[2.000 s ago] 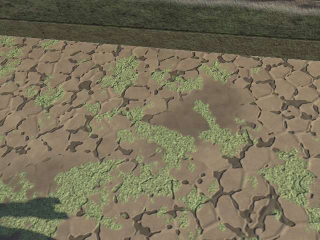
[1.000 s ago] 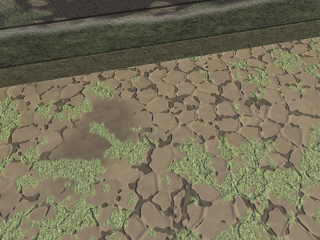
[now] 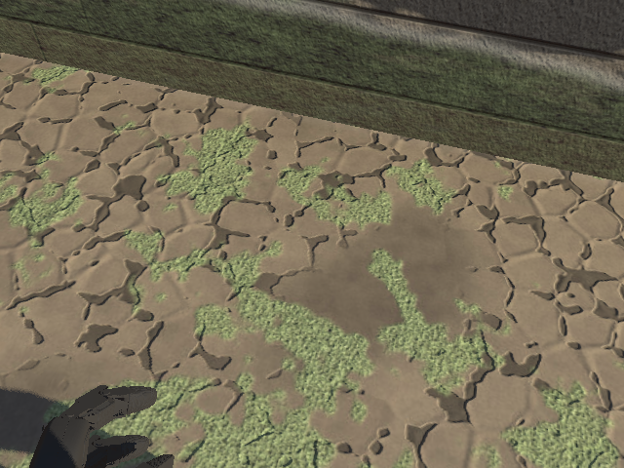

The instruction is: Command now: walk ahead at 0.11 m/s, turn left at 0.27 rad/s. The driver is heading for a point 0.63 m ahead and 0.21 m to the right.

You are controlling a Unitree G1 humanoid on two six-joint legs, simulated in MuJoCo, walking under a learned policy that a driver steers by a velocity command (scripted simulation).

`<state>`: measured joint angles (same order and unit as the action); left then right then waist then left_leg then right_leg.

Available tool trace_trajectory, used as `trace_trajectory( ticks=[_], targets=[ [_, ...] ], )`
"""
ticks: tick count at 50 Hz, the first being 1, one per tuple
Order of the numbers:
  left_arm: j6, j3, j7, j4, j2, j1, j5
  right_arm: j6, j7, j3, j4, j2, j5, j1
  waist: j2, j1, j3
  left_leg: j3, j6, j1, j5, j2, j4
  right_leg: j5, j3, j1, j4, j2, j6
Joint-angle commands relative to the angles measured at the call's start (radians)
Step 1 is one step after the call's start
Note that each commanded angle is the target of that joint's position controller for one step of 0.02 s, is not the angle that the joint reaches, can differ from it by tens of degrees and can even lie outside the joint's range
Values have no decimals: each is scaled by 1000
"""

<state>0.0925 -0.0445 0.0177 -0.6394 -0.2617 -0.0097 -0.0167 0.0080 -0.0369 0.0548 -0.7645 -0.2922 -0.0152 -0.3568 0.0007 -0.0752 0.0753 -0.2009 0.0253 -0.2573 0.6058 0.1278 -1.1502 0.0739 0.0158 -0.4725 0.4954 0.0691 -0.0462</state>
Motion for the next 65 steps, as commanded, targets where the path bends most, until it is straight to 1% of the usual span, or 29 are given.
trace_trajectory(
  ticks=[1,5,9,12,13,14,15,16,18,21,26,30,33,34,35,36,37,39,43,47,50,54,56,57,58,59,61,63,65],
  targets=[
    [-17,-9,-8,28,-53,103,10,16,-7,36,65,-159,5,-36,13,82,-232,31,62,-304,-62,-100,-201,-346,-370,441,-130,-342,-240],
    [-24,-14,8,-29,-89,45,0,18,-8,-7,90,-18,28,-19,114,20,-132,134,62,-60,-78,-139,273,-401,-214,145,-202,-217,-201],
    [-58,-48,-3,-29,-185,69,28,23,-11,6,96,-80,21,18,120,33,-199,145,37,63,-320,-113,500,-83,-291,165,-197,-241,-190],
    [-75,-33,-11,-31,-149,75,37,24,-9,18,134,-106,40,65,95,16,-124,129,-38,182,-392,-138,656,288,-318,-9,-175,-179,-89],
    [-74,-22,-10,-25,-115,95,30,22,-17,31,153,-165,52,56,-4,19,-117,10,-91,211,-341,-267,732,379,-270,-84,-84,-126,-30],
    [-73,-19,-16,-6,-92,92,41,22,-14,45,136,-201,63,33,-199,29,-119,-121,-184,122,-135,-385,847,468,-89,-101,100,-6,23],
    [-70,-30,-20,-6,-127,98,43,12,-12,48,157,-203,63,75,-270,11,-85,-248,-256,78,-34,-479,951,467,-39,-129,346,-5,51],
    [-73,-51,-21,-16,-165,127,47,-6,-14,37,168,-168,60,98,-230,25,-74,-258,-261,92,-27,-483,954,450,-79,-184,498,-41,56],
    [-85,-59,-22,-51,-155,199,42,-38,-14,24,173,-120,23,150,-165,57,-64,-156,-209,172,-99,-431,938,349,-100,-267,601,-76,69],
    [-78,-44,-5,-25,-102,144,42,-57,-12,26,156,-111,23,107,-113,26,-52,-33,-193,231,-234,-403,962,239,-66,-299,565,-111,90],
    [-71,-21,28,31,-70,72,39,-66,7,56,134,-168,14,72,-124,-2,-48,116,-198,186,-326,-401,971,202,1,-134,291,-131,88],
    [-74,-23,37,49,-104,79,46,-68,28,73,116,-196,-10,62,-137,14,-29,151,-195,142,-286,-433,936,234,46,-14,173,-117,34],
    [-76,-58,27,-10,-158,268,45,-64,30,62,110,-166,-11,78,-69,126,-102,275,-125,4,-465,-381,669,193,99,330,50,-32,-35],
    [-78,-94,13,-44,-239,430,53,-69,29,42,128,-112,13,86,70,200,-188,371,-51,-156,-470,-308,333,222,-93,558,-8,-134,-95],
    [-64,-114,7,-24,-387,470,44,-94,26,13,227,-26,36,117,363,174,-239,309,30,-569,-20,-113,-36,396,-719,758,-191,-394,-303],
    [-41,-91,14,-15,-304,467,41,-123,29,28,223,-114,-5,176,195,224,-242,128,14,-687,-36,-139,-153,484,-800,763,-282,-434,-343],
    [-28,-68,14,-15,-239,423,35,-139,39,36,228,-152,-28,194,175,191,-154,123,-17,-726,-127,-182,-144,418,-690,704,-271,-414,-312],
    [-29,-46,8,7,-174,314,35,-147,36,40,198,-154,19,178,64,126,-82,128,-21,-618,-273,-237,-9,187,-487,528,-247,-326,-246],
    [-29,-45,-17,8,-185,268,25,-125,46,32,183,-112,38,173,63,74,-68,167,28,-474,-428,-211,166,-133,-314,364,-281,-240,-227],
    [-34,-55,-36,-36,-205,330,43,-128,55,0,220,-45,26,339,80,128,-35,191,42,-343,-652,-141,503,-127,-238,267,-263,-172,-172],
    [-38,-59,-41,-65,-213,389,55,-136,69,6,238,-69,7,411,86,149,-34,159,26,-276,-707,-119,619,-69,-308,294,-241,-205,-157],
    [-50,-66,-45,-79,-207,386,47,-143,69,28,222,-117,6,343,121,102,-58,143,-31,-189,-594,-124,665,-183,-378,410,-130,-249,-119],
    [-53,-48,-36,-72,-161,378,30,-147,58,54,181,-161,21,141,107,0,-215,160,-102,144,-605,-154,678,-346,-315,363,137,-163,-72],
    [-50,-24,-33,-53,-97,425,2,-142,51,65,175,-219,36,-8,-33,-30,-383,-53,-182,448,-579,-340,623,-76,-262,186,432,-81,-40],
    [-40,-5,-29,-59,-37,578,46,-133,67,74,121,-246,35,-61,-376,41,-485,-546,-329,679,-300,-532,781,511,-201,-138,742,42,21],
    [-37,-23,-29,-77,-145,516,61,-131,70,53,132,-149,11,-48,-220,7,-375,-580,-296,599,-97,-498,853,475,-241,-230,829,-19,23],
    [-37,-33,-33,-34,-179,310,45,-121,63,31,144,-102,22,93,-29,19,-137,-278,-259,305,-489,-435,860,347,-173,-213,810,-77,38],
    [-39,-34,-30,-25,-149,297,24,-125,64,20,131,-79,36,139,-46,76,-105,-109,-258,155,-903,-381,859,332,-151,-118,714,-124,54],
    [-51,-19,-30,-37,-98,331,21,-132,61,16,101,-76,26,152,-83,103,-116,-13,-259,104,-1060,-352,876,330,-114,-64,573,-128,76]
  ],
)
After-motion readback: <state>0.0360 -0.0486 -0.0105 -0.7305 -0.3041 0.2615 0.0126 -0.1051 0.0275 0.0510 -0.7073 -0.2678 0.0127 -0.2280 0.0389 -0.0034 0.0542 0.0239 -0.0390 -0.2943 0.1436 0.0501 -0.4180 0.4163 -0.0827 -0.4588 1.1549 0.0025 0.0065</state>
